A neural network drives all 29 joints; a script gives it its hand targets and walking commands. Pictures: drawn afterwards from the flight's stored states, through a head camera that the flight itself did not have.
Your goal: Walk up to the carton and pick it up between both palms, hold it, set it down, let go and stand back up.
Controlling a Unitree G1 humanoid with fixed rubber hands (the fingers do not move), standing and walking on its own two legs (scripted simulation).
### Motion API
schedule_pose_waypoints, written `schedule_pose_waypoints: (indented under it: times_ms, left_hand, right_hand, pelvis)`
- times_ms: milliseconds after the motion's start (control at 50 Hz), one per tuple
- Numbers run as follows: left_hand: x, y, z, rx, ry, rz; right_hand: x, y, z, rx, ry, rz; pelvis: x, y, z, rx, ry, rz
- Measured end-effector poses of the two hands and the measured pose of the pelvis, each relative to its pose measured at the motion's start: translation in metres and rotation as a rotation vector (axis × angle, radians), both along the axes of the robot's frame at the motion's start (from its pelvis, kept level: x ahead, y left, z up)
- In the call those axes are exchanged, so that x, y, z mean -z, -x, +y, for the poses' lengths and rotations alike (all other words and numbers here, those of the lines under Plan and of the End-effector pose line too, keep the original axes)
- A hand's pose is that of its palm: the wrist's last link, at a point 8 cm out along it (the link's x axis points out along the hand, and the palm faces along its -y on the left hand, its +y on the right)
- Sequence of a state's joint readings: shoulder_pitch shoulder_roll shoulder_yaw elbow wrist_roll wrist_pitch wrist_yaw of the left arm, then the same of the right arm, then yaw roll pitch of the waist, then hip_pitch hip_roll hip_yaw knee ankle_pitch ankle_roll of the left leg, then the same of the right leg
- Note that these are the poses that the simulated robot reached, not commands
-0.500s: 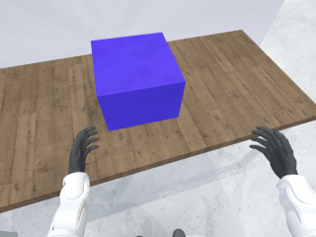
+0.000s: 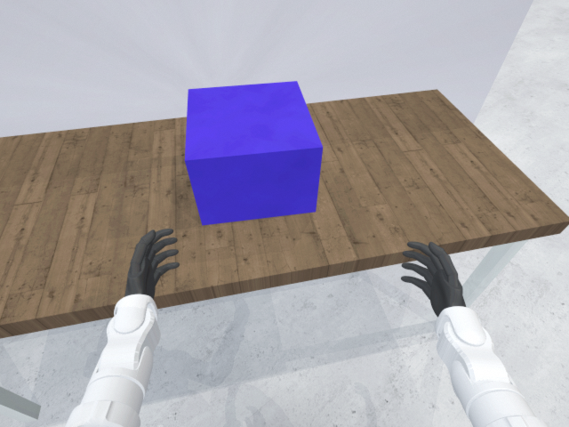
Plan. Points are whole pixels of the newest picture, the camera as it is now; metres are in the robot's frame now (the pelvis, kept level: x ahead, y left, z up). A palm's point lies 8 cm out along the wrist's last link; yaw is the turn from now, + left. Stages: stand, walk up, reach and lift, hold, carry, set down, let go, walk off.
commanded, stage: set down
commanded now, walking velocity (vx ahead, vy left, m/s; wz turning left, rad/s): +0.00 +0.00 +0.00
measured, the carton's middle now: (251, 150) +0.69 +0.11 -0.02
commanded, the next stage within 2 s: none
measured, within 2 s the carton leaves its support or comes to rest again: neither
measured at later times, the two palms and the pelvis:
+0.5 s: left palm (117, 368) +0.20 +0.26 -0.03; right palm (424, 355) +0.22 -0.17 -0.01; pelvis -0.03 +0.03 +0.00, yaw +0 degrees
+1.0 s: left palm (64, 402) +0.16 +0.33 -0.04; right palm (411, 342) +0.24 -0.16 -0.02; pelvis +0.03 +0.06 +0.01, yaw +5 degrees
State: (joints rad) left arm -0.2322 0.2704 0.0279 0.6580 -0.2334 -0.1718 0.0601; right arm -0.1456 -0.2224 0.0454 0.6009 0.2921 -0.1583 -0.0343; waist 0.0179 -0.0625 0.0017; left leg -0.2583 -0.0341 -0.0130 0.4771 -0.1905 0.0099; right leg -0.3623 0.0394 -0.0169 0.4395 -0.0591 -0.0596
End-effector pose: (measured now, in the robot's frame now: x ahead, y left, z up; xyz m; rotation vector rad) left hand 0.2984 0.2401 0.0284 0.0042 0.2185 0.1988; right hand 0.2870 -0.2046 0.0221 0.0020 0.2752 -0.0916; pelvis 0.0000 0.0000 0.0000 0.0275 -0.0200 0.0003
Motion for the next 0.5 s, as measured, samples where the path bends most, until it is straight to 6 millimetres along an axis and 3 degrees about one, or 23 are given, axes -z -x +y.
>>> schedule_pose_waypoints:
  times_ms: [120, 180, 280, 340, 400, 500]
  left_hand:
    - [0.028, 0.038, 0.016, -0.024, 0.003, 0.141]
    - [0.024, 0.051, 0.02, -0.041, -0.04, 0.117]
    - [0.031, 0.071, 0.025, -0.034, -0.032, 0.111]
    - [0.033, 0.08, 0.027, -0.047, 0.009, 0.136]
    - [0.029, 0.079, 0.028, -0.039, -0.005, 0.113]
    - [0.055, 0.1, 0.024, 0.032, -0.016, 0.237]
  right_hand:
    - [0.024, 0.035, 0.005, -0.019, 0.011, 0.124]
    - [0.03, 0.039, 0.007, -0.046, 0.008, 0.112]
    - [0.025, 0.042, 0.015, -0.055, -0.008, 0.019]
    - [0.021, 0.054, 0.03, -0.067, 0.005, 0.067]
    - [0.026, 0.056, 0.038, -0.072, 0.025, 0.088]
    - [0.032, 0.071, 0.039, -0.071, 0.061, 0.118]
  pelvis:
    - [-0.009, -0.001, 0.004, -0.009, 0.017, -0.066]
    - [-0.005, 0.002, 0.008, -0.027, 0.023, -0.059]
    - [-0.001, 0.008, 0.013, -0.039, 0.006, -0.074]
    - [-0.011, 0.009, 0.017, -0.036, 0.0, -0.061]
    - [-0.005, 0.018, 0.026, -0.05, 0.05, -0.052]
    - [-0.001, 0.026, 0.033, -0.008, 0.0, -0.085]
